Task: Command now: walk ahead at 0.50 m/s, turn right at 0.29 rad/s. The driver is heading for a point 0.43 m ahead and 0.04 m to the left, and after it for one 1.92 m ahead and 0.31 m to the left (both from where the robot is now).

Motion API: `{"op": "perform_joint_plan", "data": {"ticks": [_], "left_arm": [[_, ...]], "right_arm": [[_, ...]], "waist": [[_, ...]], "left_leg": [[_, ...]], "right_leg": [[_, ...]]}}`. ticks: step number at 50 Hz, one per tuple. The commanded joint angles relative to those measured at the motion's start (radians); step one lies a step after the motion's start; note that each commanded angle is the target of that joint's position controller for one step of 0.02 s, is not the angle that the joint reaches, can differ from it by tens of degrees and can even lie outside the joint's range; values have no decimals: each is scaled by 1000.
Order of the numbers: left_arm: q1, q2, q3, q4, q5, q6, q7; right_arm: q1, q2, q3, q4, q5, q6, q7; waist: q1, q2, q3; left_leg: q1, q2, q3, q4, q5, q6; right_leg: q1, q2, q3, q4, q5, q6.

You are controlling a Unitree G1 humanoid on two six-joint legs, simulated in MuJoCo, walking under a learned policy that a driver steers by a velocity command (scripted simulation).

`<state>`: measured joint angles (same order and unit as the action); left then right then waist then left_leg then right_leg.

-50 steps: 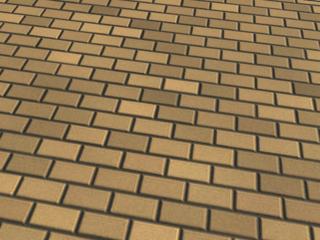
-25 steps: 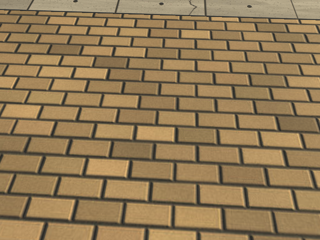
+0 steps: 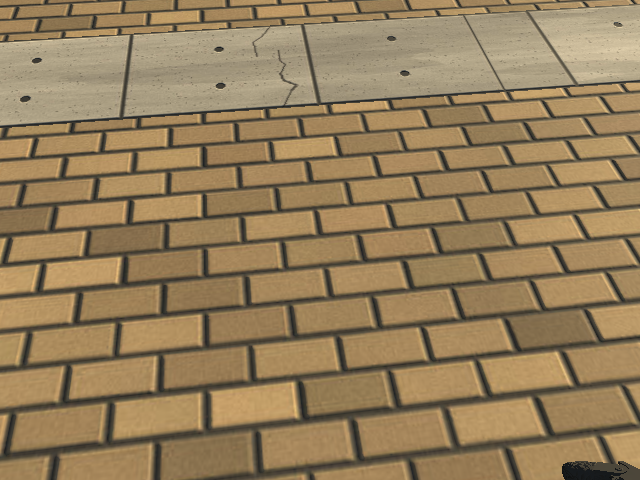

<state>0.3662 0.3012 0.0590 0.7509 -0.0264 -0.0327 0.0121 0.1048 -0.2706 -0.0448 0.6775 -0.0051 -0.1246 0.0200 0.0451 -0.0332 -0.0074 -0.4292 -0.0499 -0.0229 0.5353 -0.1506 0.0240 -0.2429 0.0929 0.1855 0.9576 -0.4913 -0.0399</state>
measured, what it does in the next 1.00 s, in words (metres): walks ahead, turning left: right foot, then left foot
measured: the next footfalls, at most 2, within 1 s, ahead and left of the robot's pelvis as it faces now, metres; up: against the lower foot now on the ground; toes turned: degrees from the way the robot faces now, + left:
right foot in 0.42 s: +0.37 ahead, -0.16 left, +0.00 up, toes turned -1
left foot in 0.88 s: +0.41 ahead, +0.10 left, +0.00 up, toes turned +17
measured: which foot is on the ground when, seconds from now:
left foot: down 0.00-0.42, up 0.44-0.86, down 0.88-1.00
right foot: up 0.00-0.40, down 0.42-0.88, up 0.90-1.00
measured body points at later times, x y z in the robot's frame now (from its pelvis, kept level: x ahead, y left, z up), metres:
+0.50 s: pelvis +0.25 -0.05 +0.00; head +0.29 -0.06 +0.45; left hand +0.48 +0.19 -0.06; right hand +0.25 -0.33 -0.13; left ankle +0.11 +0.10 -0.66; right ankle +0.33 -0.15 -0.73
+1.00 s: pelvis +0.35 -0.01 +0.01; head +0.39 +0.02 +0.45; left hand +0.40 +0.30 -0.11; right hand +0.60 -0.23 -0.07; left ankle +0.37 +0.09 -0.73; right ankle +0.34 -0.16 -0.65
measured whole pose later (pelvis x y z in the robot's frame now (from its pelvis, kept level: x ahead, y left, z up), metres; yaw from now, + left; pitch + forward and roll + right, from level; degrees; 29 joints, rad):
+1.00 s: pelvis +0.35 -0.01 +0.01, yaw +18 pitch +2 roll -2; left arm 0.10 0.32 0.08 0.78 0.00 0.00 0.02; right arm 0.15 -0.31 -0.08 0.62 0.00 0.02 0.01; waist 0.00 -0.03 0.07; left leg -0.39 -0.02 -0.02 0.53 -0.18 0.05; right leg -0.46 -0.03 -0.02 1.10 -0.52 0.05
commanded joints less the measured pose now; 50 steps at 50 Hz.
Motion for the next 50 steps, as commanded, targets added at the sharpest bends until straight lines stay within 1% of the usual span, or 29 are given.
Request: {"op": "perform_joint_plan", "data": {"ticks": [1, 2, 3, 5, 8, 11, 15, 17, 19, 20, 21, 22, 23, 24, 26, 28, 31, 34, 37, 40, 42, 43, 44, 45, 46, 47, 48, 49, 50], "left_arm": [[-61, 124, 17, -100, 3, -28, 0], [-111, 112, 17, -117, 16, -34, -3], [-116, 100, 19, -121, 19, -35, -8], [-96, 64, 11, -116, 14, -33, -16], [-167, 26, -6, -139, 24, -33, -20], [-257, 9, -18, -152, 21, -42, -29], [-368, 25, -14, -182, 10, -50, -41], [-389, 40, -7, -198, 9, -59, -48], [-312, 71, 10, -180, 12, -67, -47], [-204, 109, 30, -147, 24, -68, -39], [-59, 171, 50, -129, 49, -69, -28], [14, 253, 66, -125, 71, -53, -19], [36, 185, 52, -117, 58, -42, -21], [-24, 138, 34, -121, 47, -38, -21], [-143, 72, 16, -116, 36, -37, -25], [-220, 65, 17, -107, 45, -43, -27], [-262, 95, 32, -87, 52, -50, -13], [-271, 110, 39, -68, 42, -36, 7], [-258, 137, 47, -46, 30, -17, 13], [-243, 167, 59, -27, 10, 0, 7], [-251, 176, 63, -19, -5, 9, 6], [-237, 163, 61, -9, -10, 13, 6], [-172, 136, 56, 12, 4, 13, 3], [-159, 91, 38, -25, 52, 7, -3], [-214, 82, 28, -53, 58, 8, -3], [-264, 123, 40, -51, 33, 14, -5], [-274, 111, 40, -53, 18, 19, 1], [-267, 110, 41, -41, 25, 25, 11], [-266, 125, 47, -39, 34, 30, 20]], "right_arm": [[216, -136, -48, 1, 3, 10, -3], [186, -119, -41, 7, -2, 15, -3], [171, -102, -32, 10, -8, 14, -5], [169, -95, -29, 23, 0, 12, -3], [185, -146, -41, 47, 12, 14, -7], [206, -171, -45, 70, 19, 25, -12], [280, -182, -44, 112, 32, 39, -10], [296, -190, -45, 127, 37, 50, -13], [276, -210, -51, 130, 37, 62, -20], [273, -192, -43, 128, 33, 64, -22], [259, -144, -24, 104, 13, 61, -24], [371, -39, 10, 85, 6, 47, -27], [383, -108, -7, 104, 20, 41, -29], [328, -169, -30, 95, 37, 48, -31], [263, -146, -35, 86, 27, 76, -40], [279, -114, -39, 86, 25, 118, -46], [242, -79, -38, 46, 18, 146, -49], [176, -70, -35, 10, 15, 147, -31], [104, -81, -40, -31, 15, 152, -9], [55, -107, -53, -75, 14, 167, 6], [61, -112, -60, -88, 14, 173, 12], [86, -125, -69, -85, 12, 172, 9], [144, -190, -93, -76, 9, 168, -6], [190, -325, -124, -92, -1, 166, -30], [190, -297, -108, -112, -18, 153, -25], [182, -252, -93, -109, -11, 136, -13], [138, -228, -87, -106, 0, 123, -15], [93, -204, -81, -109, 14, 123, -19], [52, -190, -75, -117, 20, 128, -27]], "waist": [[-124, 106, -63], [-109, 90, -6], [-84, 109, 5], [-60, 145, -4], [-69, 127, 12], [-98, 116, 21], [-134, 117, 45], [-121, 120, 56], [-58, 123, 26], [-5, 106, -38], [61, 55, -175], [43, -198, -332], [57, -213, -394], [44, -141, -260], [-16, -71, -127], [-70, -97, -72], [-90, -90, -46], [-74, -74, -59], [-49, -62, -52], [-38, -63, -36], [-54, -60, -34], [-66, -40, -46], [-76, 59, -89], [-56, 330, -136], [-97, 328, -231], [-119, 190, -222], [-89, 148, -173], [-68, 99, -136], [-48, 117, -122]], "left_leg": [[529, 361, -525, -246, -235, 195], [441, 326, -443, -266, -114, 194], [384, 294, -377, -286, -26, 184], [336, 265, -305, -316, 74, 191], [304, 269, -228, -360, 168, 212], [285, 241, -141, -373, 185, 188], [307, 255, -127, -350, 172, 165], [342, 278, -161, -315, 179, 153], [344, 274, -166, -232, 263, 126], [316, 218, -131, -97, 390, 94], [185, 154, -88, 142, 277, 44], [-159, 22, 3, 509, -212, -39], [-219, 17, -103, 673, -475, -58], [-269, 53, -116, 740, -448, -66], [-250, 115, -68, 678, -358, -79], [-126, 130, -39, 628, -279, -90], [-110, 138, -27, 523, -171, -101], [-62, 143, -8, 361, -22, -82], [-30, 137, 17, 248, 7, -62], [-26, 127, 38, 170, -80, -32], [22, 103, 67, 61, -69, -1], [100, 75, 81, -26, 7, 22], [247, 88, 15, -105, 274, 65], [479, 323, -317, -81, 725, 203], [517, 452, -530, -130, 689, 383], [481, 409, -452, -151, 627, 359], [435, 353, -370, -146, 531, 298], [386, 310, -326, -156, 440, 248], [331, 285, -303, -170, 382, 225]], "right_leg": [[-530, -99, -26, 311, 73, 16], [-524, -123, -39, 254, 119, 18], [-481, -152, -52, 208, 151, 17], [-430, -168, -88, 128, 163, 26], [-428, -184, -127, -36, 239, 45], [-368, -174, -152, -227, 409, 48], [-297, -141, -168, -368, 495, 41], [-272, -129, -161, -421, 451, 24], [-135, -109, -174, -485, 429, 0], [37, -100, -181, -516, 454, -24], [295, -231, -74, -468, 611, -76], [633, -505, 265, -470, 762, -220], [595, -541, 398, -525, 829, -266], [483, -509, 244, -525, 895, -239], [271, -419, 41, -565, 939, -189], [80, -379, -67, -647, 899, -175], [19, -392, -153, -710, 881, -197], [38, -377, -241, -719, 821, -182], [74, -392, -274, -704, 751, -171], [128, -425, -266, -643, 692, -153], [148, -423, -277, -562, 676, -117], [133, -391, -306, -481, 662, -79], [73, -318, -358, -318, 601, -13], [-223, -181, -419, 4, 161, 87], [-388, -77, -243, 232, -222, 119], [-410, -105, -144, 303, -189, 106], [-426, -124, -127, 286, -110, 90], [-427, -138, -121, 225, -43, 89], [-391, -144, -117, 175, 10, 92]]}}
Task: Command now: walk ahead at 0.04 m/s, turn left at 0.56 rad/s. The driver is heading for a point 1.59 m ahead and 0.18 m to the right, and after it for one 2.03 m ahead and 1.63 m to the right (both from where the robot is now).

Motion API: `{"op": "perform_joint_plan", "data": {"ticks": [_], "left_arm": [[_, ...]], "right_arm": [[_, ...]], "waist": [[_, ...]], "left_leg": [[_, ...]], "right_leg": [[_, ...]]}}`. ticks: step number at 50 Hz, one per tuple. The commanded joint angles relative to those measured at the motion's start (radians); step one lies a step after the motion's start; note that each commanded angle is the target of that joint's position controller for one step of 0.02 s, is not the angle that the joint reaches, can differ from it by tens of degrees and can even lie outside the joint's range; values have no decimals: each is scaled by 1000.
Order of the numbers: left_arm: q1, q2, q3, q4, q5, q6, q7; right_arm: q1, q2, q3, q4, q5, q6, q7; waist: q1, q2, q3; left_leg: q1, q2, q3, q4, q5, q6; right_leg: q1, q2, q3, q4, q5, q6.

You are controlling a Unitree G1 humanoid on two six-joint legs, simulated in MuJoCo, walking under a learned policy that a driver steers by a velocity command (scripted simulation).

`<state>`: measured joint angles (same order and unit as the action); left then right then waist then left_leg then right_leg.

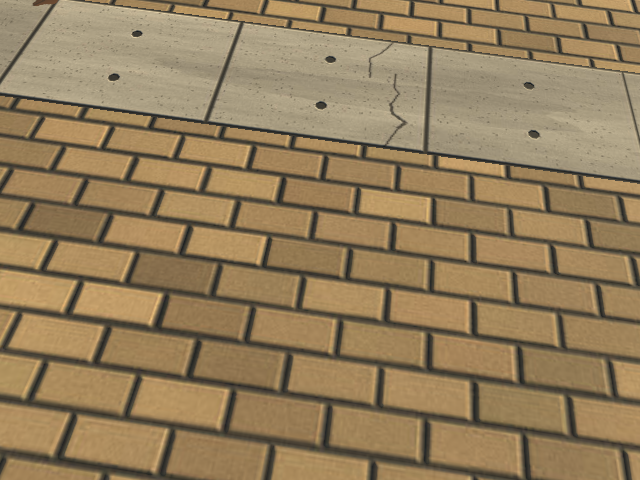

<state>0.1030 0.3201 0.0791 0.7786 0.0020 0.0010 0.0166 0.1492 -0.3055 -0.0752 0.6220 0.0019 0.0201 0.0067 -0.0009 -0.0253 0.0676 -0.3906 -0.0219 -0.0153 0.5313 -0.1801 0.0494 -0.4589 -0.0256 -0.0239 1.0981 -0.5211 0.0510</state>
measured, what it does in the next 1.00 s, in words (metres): steps on the spot, turning right: right foot, then right foot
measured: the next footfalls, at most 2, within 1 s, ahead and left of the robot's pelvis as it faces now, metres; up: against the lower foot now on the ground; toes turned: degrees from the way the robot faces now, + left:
right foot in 0.28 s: +0.08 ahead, -0.15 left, +0.00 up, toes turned +6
right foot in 0.90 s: +0.03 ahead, -0.18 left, +0.00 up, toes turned -15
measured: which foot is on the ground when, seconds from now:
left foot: down 0.00-0.88, up 0.90-1.00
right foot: up 0.00-0.26, down 0.28-0.62, up 0.64-0.88, down 0.90-1.00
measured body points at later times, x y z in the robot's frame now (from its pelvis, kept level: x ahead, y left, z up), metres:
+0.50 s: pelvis +0.02 -0.04 +0.00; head +0.04 -0.05 +0.45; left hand +0.13 +0.24 -0.11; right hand +0.18 -0.30 -0.11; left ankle +0.06 +0.09 -0.73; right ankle +0.04 -0.16 -0.73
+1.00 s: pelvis +0.01 -0.08 +0.00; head +0.04 -0.12 +0.44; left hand +0.22 +0.16 -0.08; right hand +0.09 -0.39 -0.12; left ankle +0.04 +0.08 -0.67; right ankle -0.01 -0.16 -0.73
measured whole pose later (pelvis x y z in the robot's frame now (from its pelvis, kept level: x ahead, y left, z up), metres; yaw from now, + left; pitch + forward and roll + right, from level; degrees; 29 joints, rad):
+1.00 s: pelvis +0.01 -0.08 +0.00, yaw -15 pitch +2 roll +2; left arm 0.20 0.29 0.06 0.66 0.01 0.02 -0.01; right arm 0.13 -0.31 -0.09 0.72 0.00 0.03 -0.05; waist 0.01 0.04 0.04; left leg -0.51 0.05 0.00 1.07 -0.50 -0.06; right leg -0.33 0.02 0.01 0.60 -0.30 -0.05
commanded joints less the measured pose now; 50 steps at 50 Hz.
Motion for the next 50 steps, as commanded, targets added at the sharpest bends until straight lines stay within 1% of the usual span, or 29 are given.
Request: {"op": "perform_joint_plan", "data": {"ticks": [1, 3, 8, 11, 13, 14, 15, 16, 18, 20, 26, 28, 30, 31, 32, 33, 34, 35, 36, 38, 41, 43, 44, 45, 46, 47, 48, 49, 50], "left_arm": [[5, 99, 26, -65, 7, -1, 16], [26, 79, 22, -59, 0, 1, 16], [17, 56, 8, -52, -4, 6, 8], [33, 51, 3, -44, -6, 6, -6], [76, 9, -11, -22, 3, -2, -22], [70, 13, -15, -21, 15, -4, -28], [55, 79, -9, -39, 28, -6, -25], [-15, 116, -8, -41, 26, -8, -23], [-32, 94, -9, -54, 20, -16, -23], [-12, 130, 0, -52, 4, -25, -18], [46, 135, 16, -81, -13, 2, 9], [39, 128, 19, -103, -17, 13, 11], [31, 109, 18, -127, -22, 19, 10], [34, 87, 13, -136, -24, 22, 9], [53, 70, 11, -142, -25, 23, 4], [44, 105, 25, -147, -20, 24, 0], [49, 126, 39, -143, -21, 29, -5], [67, 106, 38, -135, -27, 39, -7], [65, 76, 28, -135, -27, 47, -9], [47, 43, 13, -148, -25, 54, -19], [42, 61, 16, -178, -28, 55, -41], [117, 71, 28, -160, -23, 59, -47], [157, 94, 40, -146, -16, 60, -38], [180, 195, 67, -157, -15, 56, -21], [160, 290, 75, -206, 13, 39, -18], [182, 249, 65, -204, 42, 14, -28], [140, 211, 50, -199, 38, -4, -27], [79, 163, 37, -197, 16, -8, -18], [35, 109, 17, -196, 1, -7, -10]], "right_arm": [[-10, -158, -43, -70, 6, -11, -19], [-14, -163, -46, -76, -3, -7, -27], [-14, -160, -45, -71, -5, 2, -37], [-20, -108, -18, -51, -18, 4, -28], [-34, -47, 11, -25, -19, 0, -19], [21, -28, 18, 5, -26, -7, -15], [58, -30, 18, 17, -42, -15, -14], [98, -30, 14, 11, -47, -21, -14], [-21, -96, -5, 9, -37, -21, -32], [-36, -88, -10, 7, -32, -13, -48], [-16, -46, -22, 14, -17, -27, -46], [4, -53, -32, 18, -15, -31, -41], [40, -84, -47, 24, -17, -30, -39], [78, -106, -54, 32, -21, -27, -41], [77, -131, -57, 31, -26, -28, -43], [71, -120, -50, 13, -32, -35, -50], [50, -108, -40, 2, -31, -40, -57], [-1, -109, -39, -5, -22, -42, -60], [-33, -124, -43, -2, -13, -40, -60], [-47, -146, -50, 5, -14, -28, -61], [-23, -160, -57, 16, -1, -13, -55], [-25, -158, -56, 27, 21, -8, -49], [19, -125, -48, 49, 23, -8, -44], [55, -71, -34, 51, -8, -6, -37], [-29, -48, -19, -21, -40, -10, -42], [-95, -95, -31, -29, -17, -16, -50], [-90, -109, -37, -17, 4, -13, -54], [-51, -111, -42, 18, 0, -8, -60], [-29, -112, -43, 44, -7, -2, -65]], "waist": [[12, 133, -195], [20, 145, -209], [-8, 170, -216], [-17, 184, -203], [20, 162, -185], [8, 131, -161], [-32, 23, -135], [-113, -121, -104], [-46, -127, -45], [-32, -148, -33], [3, -106, -83], [0, -60, -100], [-9, 49, -113], [-15, 140, -123], [-8, 262, -136], [-24, 266, -146], [-12, 170, -144], [15, 120, -127], [20, 124, -106], [5, 159, -106], [-12, 194, -157], [25, 172, -176], [29, 115, -167], [9, -132, -132], [18, -324, -122], [84, -196, -202], [49, -149, -158], [15, -96, -144], [-1, -91, -144]], "left_leg": [[244, 234, -300, -175, 405, 195], [227, 215, -295, -182, 384, 195], [169, 204, -309, -181, 199, 184], [139, 209, -311, -173, 84, 168], [78, 176, -269, -152, -36, 117], [55, 135, -236, -140, -104, 64], [32, 66, -170, -45, -188, 5], [116, 3, -86, -52, -160, -45], [216, 12, -68, -29, -62, -63], [206, 12, -52, -10, -46, -54], [157, 0, -10, 17, -51, -50], [196, 23, -17, -3, -31, -35], [261, 104, -78, -71, -14, 9], [307, 198, -175, -137, 17, 68], [331, 354, -321, -205, 124, 160], [325, 462, -393, -224, 259, 243], [294, 461, -356, -217, 311, 254], [267, 410, -261, -209, 284, 212], [247, 363, -179, -213, 257, 174], [205, 299, -50, -203, 269, 142], [233, 311, 8, -156, 296, 135], [209, 313, 44, -74, 225, 92], [138, 280, 93, 20, 110, 32], [-85, 179, 189, 275, -179, -70], [-332, 35, 110, 521, -523, -137], [-321, 39, -30, 664, -521, -126], [-325, 59, -50, 685, -430, -108], [-320, 81, -51, 661, -335, -105], [-287, 93, -51, 634, -268, -113]], "right_leg": [[-127, -8, 81, 17, 76, 7], [-85, 16, 80, -73, 108, 20], [36, 18, 78, -272, 163, 28], [121, -3, 61, -374, 174, 12], [272, 1, 30, -598, 317, -16], [317, -7, 51, -677, 390, -36], [311, -121, 193, -716, 491, -78], [155, -170, 263, -736, 397, -159], [32, -127, 280, -794, 171, -147], [46, -117, 300, -789, 210, -134], [125, -104, 377, -703, 374, -184], [93, -73, 366, -656, 381, -171], [10, -11, 289, -548, 332, -123], [-58, 40, 209, -433, 255, -86], [-111, 79, 113, -266, 92, -55], [-161, 41, 92, -29, -103, -28], [-165, 13, 113, 99, -105, -16], [-153, -15, 115, 94, -55, -7], [-141, -32, 94, 26, 5, -1], [-45, -33, 30, -99, 59, 8], [73, -14, -24, -306, 113, -10], [196, 27, -76, -511, 267, -48], [289, 48, -48, -611, 340, -81], [415, -116, 226, -705, 626, -158], [411, -355, 590, -738, 872, -373], [375, -373, 589, -773, 769, -441], [348, -312, 487, -769, 673, -382], [339, -258, 397, -754, 604, -313], [322, -226, 336, -744, 627, -275]]}}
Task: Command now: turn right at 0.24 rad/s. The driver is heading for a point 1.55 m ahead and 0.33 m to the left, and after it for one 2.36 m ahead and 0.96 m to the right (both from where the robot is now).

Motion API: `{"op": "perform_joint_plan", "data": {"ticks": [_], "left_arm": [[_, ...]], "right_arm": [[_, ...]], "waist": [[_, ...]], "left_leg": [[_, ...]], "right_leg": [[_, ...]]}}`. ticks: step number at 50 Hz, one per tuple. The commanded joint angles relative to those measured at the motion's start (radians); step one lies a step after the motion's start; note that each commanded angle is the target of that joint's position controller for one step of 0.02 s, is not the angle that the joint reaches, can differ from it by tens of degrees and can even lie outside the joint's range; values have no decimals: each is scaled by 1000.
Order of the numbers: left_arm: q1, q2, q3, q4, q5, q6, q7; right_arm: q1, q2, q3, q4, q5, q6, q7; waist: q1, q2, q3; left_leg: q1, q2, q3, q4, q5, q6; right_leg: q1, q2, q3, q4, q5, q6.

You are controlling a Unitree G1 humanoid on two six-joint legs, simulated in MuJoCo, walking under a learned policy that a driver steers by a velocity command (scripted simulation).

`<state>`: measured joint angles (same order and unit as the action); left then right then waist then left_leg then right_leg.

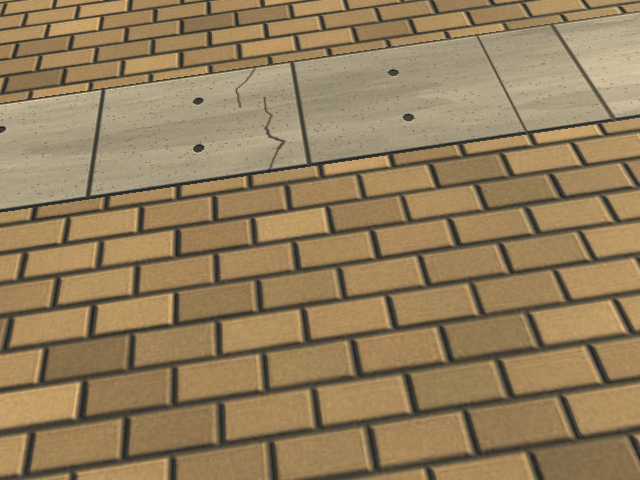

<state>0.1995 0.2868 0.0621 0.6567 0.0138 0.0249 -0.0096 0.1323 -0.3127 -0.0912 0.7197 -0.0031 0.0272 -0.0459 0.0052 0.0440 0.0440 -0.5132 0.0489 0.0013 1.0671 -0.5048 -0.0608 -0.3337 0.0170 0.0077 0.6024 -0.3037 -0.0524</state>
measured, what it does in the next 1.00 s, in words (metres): steps on the spot, turning left: left foot, then right foot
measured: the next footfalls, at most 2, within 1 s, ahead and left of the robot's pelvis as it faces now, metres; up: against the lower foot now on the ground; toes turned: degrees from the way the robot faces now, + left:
left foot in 0.34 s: +0.01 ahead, +0.12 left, +0.00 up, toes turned +8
right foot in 0.74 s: +0.10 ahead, -0.11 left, +0.00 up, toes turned +23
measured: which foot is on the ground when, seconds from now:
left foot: up 0.00-0.32, down 0.34-0.72, up 0.74-1.00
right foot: down 0.00-0.36, up 0.38-0.72, down 0.74-1.00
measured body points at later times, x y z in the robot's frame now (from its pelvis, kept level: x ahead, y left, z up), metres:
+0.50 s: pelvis +0.00 +0.01 +0.01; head +0.04 +0.03 +0.46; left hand +0.12 +0.32 -0.10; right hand +0.16 -0.26 -0.09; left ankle -0.03 +0.11 -0.73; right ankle -0.01 -0.12 -0.66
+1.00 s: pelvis +0.01 -0.03 +0.01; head +0.04 -0.03 +0.46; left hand +0.01 +0.26 -0.09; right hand +0.26 -0.23 -0.10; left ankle -0.07 +0.10 -0.69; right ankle +0.06 -0.13 -0.73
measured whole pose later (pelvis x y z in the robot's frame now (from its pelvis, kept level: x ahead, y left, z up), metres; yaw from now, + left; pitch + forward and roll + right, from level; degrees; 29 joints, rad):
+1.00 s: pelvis +0.01 -0.03 +0.01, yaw +24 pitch +1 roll +0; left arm 0.21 0.24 0.05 0.73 0.01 -0.01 0.02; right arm 0.16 -0.30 -0.08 0.71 0.00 0.05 -0.03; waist 0.03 0.03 0.05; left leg -0.36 0.00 -0.09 0.80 -0.43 -0.09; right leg -0.23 0.00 -0.01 0.44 -0.22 -0.03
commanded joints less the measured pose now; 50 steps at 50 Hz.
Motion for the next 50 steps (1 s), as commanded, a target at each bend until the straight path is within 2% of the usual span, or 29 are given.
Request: {"op": "perform_joint_plan", "data": {"ticks": [1, 4, 6, 8, 10, 14, 16, 17, 18, 19, 20, 21, 22, 24, 29, 33, 35, 36, 37, 38, 39, 40, 41, 42, 43, 45, 47, 48, 50], "left_arm": [[-81, 102, 15, -70, -10, -32, 24], [-83, 31, -12, -38, 11, -41, 31], [-67, 55, -7, -15, 18, -41, 33], [-53, 106, 8, 3, 17, -33, 33], [-51, 141, 22, 12, 5, -22, 35], [-68, 148, 33, 18, -10, -4, 49], [-87, 146, 38, 17, -19, 5, 56], [-76, 144, 42, 24, -25, 8, 59], [-69, 127, 42, 19, -19, 4, 60], [-101, 84, 33, -25, 10, -7, 57], [-210, 76, 30, -47, 16, -11, 59], [-209, 89, 38, -48, 2, -11, 52], [-173, 89, 43, -31, -12, -8, 46], [-136, 101, 50, -15, -11, -4, 47], [-140, 60, 34, -21, -19, -21, 39], [-102, 95, 44, -22, -28, -31, 24], [-33, 99, 53, -5, -26, -41, 17], [-6, 123, 62, 2, -19, -45, 20], [27, 198, 78, -9, 0, -44, 29], [5, 250, 84, -11, 33, -41, 22], [-26, 196, 66, -36, 35, -51, 21], [-74, 139, 49, -41, 25, -57, 24], [-112, 122, 43, -46, 11, -59, 26], [-121, 111, 38, -43, -4, -59, 29], [-109, 106, 32, -37, -6, -57, 34], [-70, 96, 27, -23, -3, -52, 41], [-67, 67, 13, -9, -4, -52, 39], [-72, 68, 11, -4, -7, -50, 33], [-31, 117, 23, 13, -18, -41, 23]], "right_arm": [[21, -91, -24, -33, -5, -6, -8], [56, -24, 3, 3, 9, -5, 11], [5, -13, 17, -5, 9, -5, 20], [-16, -58, 11, -19, 14, -3, 23], [-17, -87, 5, -29, 22, -2, 22], [29, -66, 9, -22, 23, -5, 28], [63, -58, 10, -13, 23, -6, 39], [72, -70, 8, -14, 19, -8, 42], [82, -122, -5, -19, 12, -8, 39], [93, -217, -31, -20, 15, -10, 29], [140, -193, -28, -25, 1, -16, 29], [152, -177, -21, -26, -16, -31, 29], [103, -176, -23, -33, -8, -43, 26], [21, -152, -18, -52, 22, -42, 20], [31, -169, -29, -64, 21, -6, 6], [1, -183, -34, -85, 23, 8, 15], [-43, -166, -27, -100, 37, 13, 13], [-27, -140, -20, -101, 35, 13, 10], [18, -76, -3, -104, 12, 11, 12], [37, -95, -12, -133, 19, 0, 10], [54, -166, -33, -116, 12, -7, 8], [53, -195, -48, -92, 20, -2, 8], [74, -173, -48, -66, 19, 8, 3], [71, -152, -43, -62, 14, 15, -1], [64, -124, -35, -64, 15, 17, 1], [35, -90, -21, -81, 22, 14, 5], [12, -32, 6, -89, 6, 11, 8], [5, 0, 21, -88, -2, 9, 12], [1, -27, 15, -79, 3, 4, 16]], "waist": [[-26, -165, -137], [-33, -151, -155], [2, -165, -123], [24, -173, -85], [33, -167, -50], [12, -139, -66], [-15, -135, -88], [-26, -118, -89], [-16, -35, -104], [17, 187, -120], [-76, 235, -111], [-77, 146, -130], [-41, 73, -123], [-5, 34, -100], [-25, 92, -131], [-26, 146, -124], [19, 143, -121], [20, 105, -128], [-2, -109, -163], [-30, -334, -118], [-23, -253, -105], [-38, -180, -75], [-52, -145, -57], [-42, -150, -45], [-34, -155, -45], [-13, -178, -67], [-9, -188, -103], [-3, -208, -108], [17, -231, -88]], "left_leg": [[-87, 19, -58, 95, 120, -12], [62, 33, -50, -108, 217, -24], [129, 34, -41, -260, 205, -23], [144, 21, -20, -318, 142, -18], [112, 12, -10, -338, 94, -9], [109, -2, 16, -380, 88, 16], [173, -17, 38, -491, 183, 46], [223, -15, 21, -588, 319, 73], [301, 38, -82, -634, 548, 118], [403, 194, -323, -646, 805, 236], [474, 302, -488, -718, 871, 380], [492, 313, -477, -735, 834, 408], [489, 263, -408, -718, 794, 367], [465, 194, -323, -709, 759, 294], [422, 134, -306, -679, 717, 276], [344, 128, -393, -667, 620, 265], [301, 90, -419, -625, 528, 216], [238, 49, -405, -580, 407, 170], [113, -54, -286, -356, 138, 105], [-67, -163, -154, -152, -177, 54], [-70, -99, -189, 46, -159, 30], [-65, -88, -191, 118, -83, 22], [-59, -85, -180, 136, -23, 9], [-72, -87, -181, 151, 31, -5], [-55, -94, -169, 148, 62, -17], [-34, -92, -135, 43, 90, -33], [76, -44, -113, -174, 85, -38], [155, -28, -78, -294, 66, -37], [238, -58, -24, -466, 96, -36]], "right_leg": [[161, -238, 242, -246, 476, -158], [154, -189, 118, -257, 454, -135], [152, -199, 116, -276, 368, -141], [156, -234, 153, -283, 302, -169], [174, -271, 195, -276, 292, -192], [246, -314, 200, -217, 502, -204], [251, -299, 150, -171, 550, -172], [230, -271, 112, -137, 490, -127], [163, -203, 42, -36, 353, -60], [-13, -51, -94, 137, 151, 35], [-199, 54, -54, 313, -270, 81], [-258, 35, 34, 492, -361, 87], [-282, 12, 63, 547, -309, 90], [-286, -16, 71, 475, -191, 109], [-146, 15, 41, 218, -96, 143], [-19, 39, 34, 42, -58, 127], [94, 44, 18, -172, 91, 104], [189, -9, 51, -238, 171, 80], [303, -234, 266, -280, 287, 2], [241, -419, 525, -317, 381, -182], [192, -438, 542, -337, 334, -250], [155, -373, 424, -324, 284, -215], [144, -302, 324, -317, 233, -168], [152, -276, 283, -312, 251, -156], [147, -251, 233, -310, 306, -157], [196, -230, 178, -302, 350, -168], [209, -216, 160, -286, 356, -164], [188, -202, 148, -283, 351, -156], [167, -199, 180, -261, 356, -161]]}}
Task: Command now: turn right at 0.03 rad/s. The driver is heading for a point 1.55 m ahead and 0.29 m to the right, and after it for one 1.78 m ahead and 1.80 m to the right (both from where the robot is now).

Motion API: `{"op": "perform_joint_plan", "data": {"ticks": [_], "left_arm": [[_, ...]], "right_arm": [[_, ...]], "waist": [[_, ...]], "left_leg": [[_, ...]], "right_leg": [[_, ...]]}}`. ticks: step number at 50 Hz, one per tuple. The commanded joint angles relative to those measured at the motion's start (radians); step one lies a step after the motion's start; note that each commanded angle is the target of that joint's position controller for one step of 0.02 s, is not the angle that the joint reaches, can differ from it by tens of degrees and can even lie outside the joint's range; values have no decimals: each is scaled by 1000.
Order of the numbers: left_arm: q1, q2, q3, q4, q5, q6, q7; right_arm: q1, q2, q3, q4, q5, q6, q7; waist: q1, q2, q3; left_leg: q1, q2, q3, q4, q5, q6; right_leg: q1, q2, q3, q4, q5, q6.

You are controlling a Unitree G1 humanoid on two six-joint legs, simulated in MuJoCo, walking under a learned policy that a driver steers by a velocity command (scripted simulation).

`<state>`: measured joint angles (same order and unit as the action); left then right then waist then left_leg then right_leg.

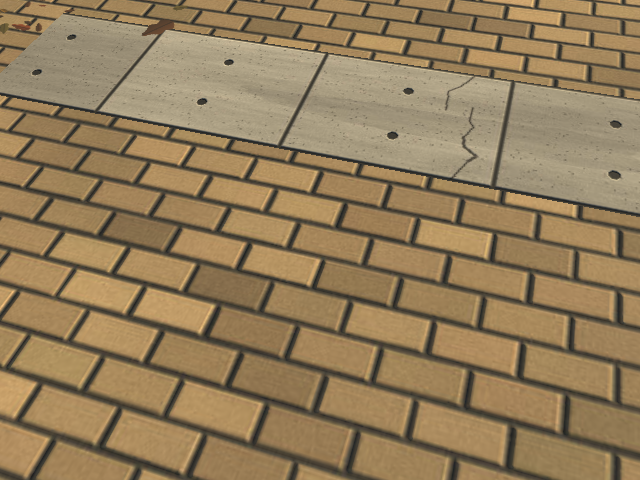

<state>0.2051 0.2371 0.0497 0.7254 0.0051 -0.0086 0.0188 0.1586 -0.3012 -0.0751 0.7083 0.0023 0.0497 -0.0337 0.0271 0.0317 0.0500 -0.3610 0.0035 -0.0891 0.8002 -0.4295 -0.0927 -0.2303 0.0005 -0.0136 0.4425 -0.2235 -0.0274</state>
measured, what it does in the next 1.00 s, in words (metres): walks ahead, turning right: left foot, then right foot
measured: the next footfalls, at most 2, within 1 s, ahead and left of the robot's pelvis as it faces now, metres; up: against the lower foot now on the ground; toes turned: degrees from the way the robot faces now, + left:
left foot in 0.06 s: +0.03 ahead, +0.15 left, +0.00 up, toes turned -5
right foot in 0.40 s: +0.04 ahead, -0.13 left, +0.00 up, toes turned -15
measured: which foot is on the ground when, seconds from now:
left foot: up 0.00-0.04, down 0.06-0.40, up 0.42-0.88, down 0.90-1.00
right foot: down 0.00-0.10, up 0.12-0.38, down 0.40-0.92, up 0.94-1.00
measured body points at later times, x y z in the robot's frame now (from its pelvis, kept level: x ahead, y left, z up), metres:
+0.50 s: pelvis +0.04 -0.05 -0.01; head +0.05 -0.08 +0.44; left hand +0.21 +0.20 -0.10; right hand +0.10 -0.36 -0.13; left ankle +0.01 +0.12 -0.67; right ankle +0.00 -0.12 -0.74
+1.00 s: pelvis +0.31 -0.12 -0.02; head +0.34 -0.13 +0.43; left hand +0.44 +0.14 -0.13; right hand +0.40 -0.42 -0.11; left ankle +0.41 -0.07 -0.74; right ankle +0.11 -0.17 -0.64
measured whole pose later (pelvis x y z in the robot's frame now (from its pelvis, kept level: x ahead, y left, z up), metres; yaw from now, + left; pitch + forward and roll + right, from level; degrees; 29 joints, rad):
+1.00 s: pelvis +0.31 -0.12 -0.02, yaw -16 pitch +1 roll +2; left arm 0.35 0.29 0.03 0.76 -0.01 -0.07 0.00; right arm 0.13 -0.29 -0.06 0.70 0.02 -0.09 0.04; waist 0.02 -0.01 0.05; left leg -0.41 -0.11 0.03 0.51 -0.13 0.10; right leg -0.25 0.04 0.07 1.19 -0.41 -0.03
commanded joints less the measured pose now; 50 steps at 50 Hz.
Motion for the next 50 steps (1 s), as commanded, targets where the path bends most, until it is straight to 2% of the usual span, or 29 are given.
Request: {"op": "perform_joint_plan", "data": {"ticks": [1, 3, 4, 5, 6, 9, 11, 13, 15, 18, 19, 20, 21, 22, 23, 24, 25, 26, 30, 33, 39, 42, 44, 45, 46, 47, 48, 49, 50], "left_arm": [[-36, 182, 37, -51, -19, -3, -8], [13, 197, 39, -35, -33, -11, -13], [4, 173, 29, -49, -12, -23, -20], [12, 121, 20, -67, -17, -30, -21], [-30, 139, 19, -68, -12, -26, -19], [-45, 160, 39, -80, -21, 7, -12], [-75, 150, 41, -109, -33, 22, -22], [-96, 131, 33, -123, -39, 23, -35], [-85, 122, 27, -123, -33, 16, -50], [29, 130, 35, -80, -34, 8, -61], [106, 137, 43, -44, -32, 8, -59], [203, 173, 62, -13, -36, 8, -51], [315, 277, 91, -6, -38, 2, -34], [296, 361, 91, -57, -22, -28, -47], [249, 285, 71, -71, -15, -51, -52], [210, 234, 54, -75, -15, -64, -50], [172, 214, 46, -86, -17, -67, -46], [140, 212, 42, -92, -15, -63, -39], [174, 213, 39, -86, -17, -58, -7], [198, 203, 36, -59, -20, -53, 8], [267, 203, 35, 10, -21, -55, 3], [254, 222, 40, 25, -16, -46, 6], [229, 239, 41, 22, -4, -31, 12], [206, 235, 35, 8, 4, -28, 15], [284, 146, 10, -30, 27, -40, 10], [316, 132, -6, -23, 8, -63, -2], [192, 208, 10, -55, -27, -87, -16], [92, 216, 7, -86, -43, -108, -24], [44, 201, 5, -97, -27, -121, -25]], "right_arm": [[5, -55, -8, -51, 1, -22, 5], [47, -121, -22, -40, -5, -26, 0], [89, -178, -33, -45, -13, -24, -12], [67, -224, -49, -23, -16, -17, -13], [23, -153, -36, -44, -15, -19, -6], [13, -137, -37, -54, -13, -36, -13], [81, -149, -40, -34, -4, -57, -14], [52, -148, -41, -31, 14, -72, -10], [16, -159, -43, -37, 16, -78, -1], [-24, -172, -48, -39, 28, -81, 23], [-22, -155, -43, -36, 27, -82, 27], [-7, -112, -29, -34, 15, -88, 32], [-43, -39, -6, -69, -16, -97, 36], [-104, -33, 0, -146, 0, -123, 33], [-127, -103, -14, -144, 36, -146, 39], [-112, -128, -19, -132, 41, -161, 47], [-83, -129, -22, -106, 18, -169, 45], [-75, -133, -26, -97, -6, -174, 44], [-105, -88, -16, -92, -13, -163, 52], [-178, -43, 5, -100, -6, -163, 62], [-310, -40, 19, -134, 21, -171, 96], [-251, -75, 6, -124, 18, -173, 103], [-56, -129, -22, -75, 16, -164, 92], [102, -155, -33, -45, 14, -156, 81], [237, -248, -54, -37, 0, -152, 75], [258, -196, -44, -13, 21, -155, 82], [203, -145, -32, -19, 30, -149, 74], [146, -128, -25, -35, 20, -142, 65], [99, -118, -19, -43, 9, -139, 63]], "waist": [[-24, -206, -83], [-33, -158, -88], [-32, -59, -140], [9, 159, -142], [-21, 158, -121], [-53, 195, -83], [-80, 147, -45], [-76, 136, 6], [-64, 128, 3], [1, 97, -34], [31, 66, -50], [68, -16, -75], [105, -293, -81], [85, -377, -94], [82, -226, -38], [51, -182, 10], [23, -108, 29], [5, -97, 30], [2, -99, -1], [25, -116, 6], [80, -128, 70], [37, -149, 9], [-67, -159, -141], [-148, -134, -239], [-119, 96, -401], [-107, 210, -489], [-134, 112, -322], [-121, 30, -198], [-82, -55, -101]], "left_leg": [[141, -26, 82, -327, 132, 10], [298, 15, 26, -470, 347, 68], [399, 133, -60, -415, 560, 112], [341, 204, -101, -391, 527, 203], [279, 231, -131, -427, 440, 251], [275, 297, -179, -466, 380, 291], [298, 364, -240, -539, 142, 333], [288, 335, -201, -594, -42, 299], [242, 295, -106, -603, -11, 268], [115, 245, 35, -524, 5, 233], [49, 223, 78, -442, -14, 215], [-35, 181, 143, -263, 10, 179], [-252, 86, 243, 165, -92, 88], [-519, -51, 81, 376, -201, 66], [-588, 22, -3, 457, -135, 91], [-590, 56, -4, 427, -28, 117], [-549, 84, 1, 379, 60, 120], [-500, 95, 4, 301, 131, 113], [-406, 50, 49, 111, 327, 57], [-323, 16, 77, -115, 480, 37], [-285, 14, 113, -303, 556, 102], [-213, -27, 146, -320, 444, 168], [22, -97, 195, -318, 393, 225], [304, -33, 113, -296, 429, 271], [710, 229, -341, -267, 382, 427], [852, 358, -747, -445, 188, 534], [739, 317, -654, -497, 41, 469], [574, 278, -522, -529, 47, 425], [408, 236, -441, -561, 146, 406]], "right_leg": [[45, -179, 215, -83, 288, -180], [-31, -167, 246, -61, 286, -115], [-98, -125, 207, 15, 193, -61], [-146, -15, 73, 74, -36, -4], [-133, 0, 38, 137, -105, 31], [-248, 9, 6, 368, -272, 36], [-381, -48, 44, 533, -362, 27], [-408, -75, 42, 482, -298, 15], [-302, -72, -2, 382, -258, 2], [-27, -11, -99, 181, -101, -15], [92, 30, -132, 137, -67, -21], [231, 48, -105, 101, -87, -44], [355, -162, 257, -46, -132, -134], [369, -356, 818, -257, -379, -335], [350, -390, 807, -294, -443, -349], [312, -356, 709, -276, -394, -313], [271, -306, 600, -253, -283, -272], [236, -265, 512, -248, -153, -242], [205, -179, 327, -260, 179, -209], [161, -131, 228, -259, 237, -171], [235, -196, 186, -275, 262, -156], [352, -215, 141, -158, 660, -130], [384, -183, 86, 102, 1047, -101], [217, -164, 70, 323, 976, -73], [-164, -30, 43, 742, 405, 0], [-401, 102, 128, 957, -312, 36], [-514, 30, 185, 998, -259, 22], [-522, -18, 167, 940, -180, 7], [-496, -48, 145, 851, -136, 4]]}}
